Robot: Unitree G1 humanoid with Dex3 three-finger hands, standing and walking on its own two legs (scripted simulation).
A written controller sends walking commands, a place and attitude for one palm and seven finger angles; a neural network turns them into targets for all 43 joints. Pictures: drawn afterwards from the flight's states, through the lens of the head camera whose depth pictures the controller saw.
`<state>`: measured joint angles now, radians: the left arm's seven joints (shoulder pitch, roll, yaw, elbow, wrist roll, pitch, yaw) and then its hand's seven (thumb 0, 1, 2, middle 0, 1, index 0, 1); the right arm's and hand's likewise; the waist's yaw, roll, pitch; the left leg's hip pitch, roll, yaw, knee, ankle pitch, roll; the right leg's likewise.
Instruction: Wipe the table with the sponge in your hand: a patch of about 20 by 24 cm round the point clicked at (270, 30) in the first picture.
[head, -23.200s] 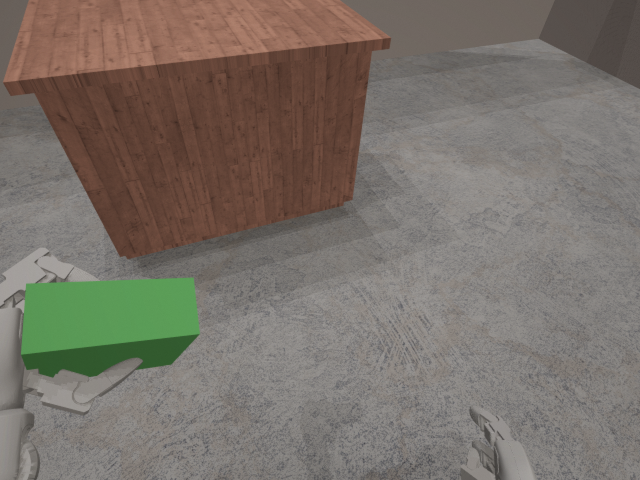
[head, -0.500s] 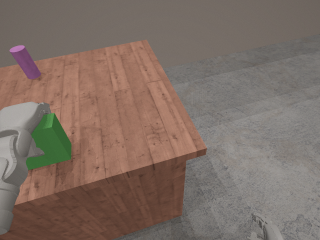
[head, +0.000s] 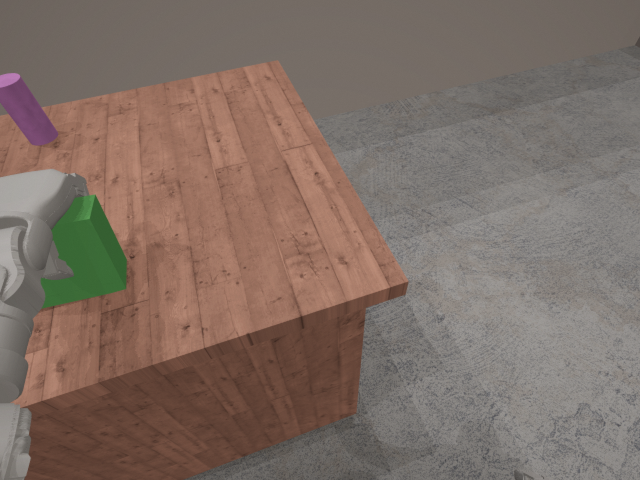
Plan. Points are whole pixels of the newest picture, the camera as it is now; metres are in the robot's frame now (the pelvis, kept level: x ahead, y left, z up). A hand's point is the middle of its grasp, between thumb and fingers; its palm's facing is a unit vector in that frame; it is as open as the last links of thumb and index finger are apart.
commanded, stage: wipe forward along the first lane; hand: left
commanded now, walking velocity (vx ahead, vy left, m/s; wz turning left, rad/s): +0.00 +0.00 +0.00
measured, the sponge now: (67, 265) +0.35 +0.37 +0.07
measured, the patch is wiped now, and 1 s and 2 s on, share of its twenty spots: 0.20 0.35 0.55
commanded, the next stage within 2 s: slide across to the middle lane in 0.62 s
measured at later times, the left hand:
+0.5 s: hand (60, 203) +0.41 +0.39 +0.12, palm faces -0.16 +0.02 -0.99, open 9.8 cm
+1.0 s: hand (83, 180) +0.45 +0.37 +0.13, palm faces -0.09 +0.03 -1.00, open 9.8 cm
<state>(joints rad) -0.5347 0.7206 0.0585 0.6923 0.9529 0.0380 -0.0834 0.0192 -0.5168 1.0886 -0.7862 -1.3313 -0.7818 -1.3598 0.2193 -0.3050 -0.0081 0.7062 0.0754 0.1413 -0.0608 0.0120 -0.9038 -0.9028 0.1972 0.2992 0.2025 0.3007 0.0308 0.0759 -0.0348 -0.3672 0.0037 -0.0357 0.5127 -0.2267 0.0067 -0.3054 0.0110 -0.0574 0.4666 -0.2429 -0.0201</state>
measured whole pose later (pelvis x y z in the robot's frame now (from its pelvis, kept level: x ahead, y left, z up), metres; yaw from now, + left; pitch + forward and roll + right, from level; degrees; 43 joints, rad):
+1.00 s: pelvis +0.03 +0.02 +0.00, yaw -1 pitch +9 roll -2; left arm -0.72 0.76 0.04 0.86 0.98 -0.04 -0.03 0.01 -0.51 1.09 -0.77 -1.36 -0.76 -1.39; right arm 0.30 -0.29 -0.03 0.74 0.08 0.19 -0.05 0.01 -0.90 -0.90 0.20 0.30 0.20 0.30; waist -0.01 0.06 -0.07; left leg -0.42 0.00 -0.02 0.53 -0.28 0.03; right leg -0.34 0.01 -0.04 0.44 -0.26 0.00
